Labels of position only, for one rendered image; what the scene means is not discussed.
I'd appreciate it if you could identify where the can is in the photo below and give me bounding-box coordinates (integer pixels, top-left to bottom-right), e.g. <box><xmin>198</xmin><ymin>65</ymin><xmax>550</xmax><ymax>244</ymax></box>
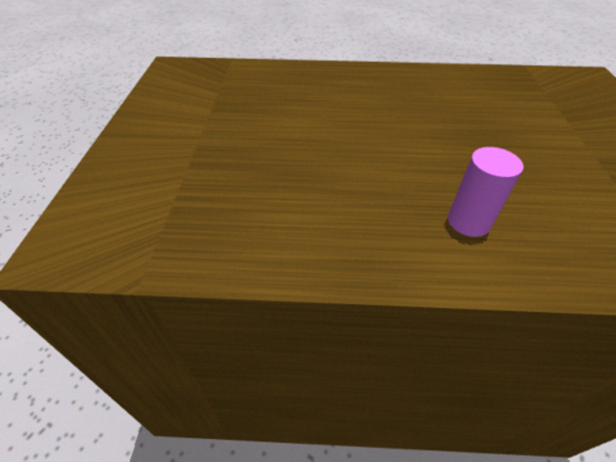
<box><xmin>448</xmin><ymin>147</ymin><xmax>524</xmax><ymax>237</ymax></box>

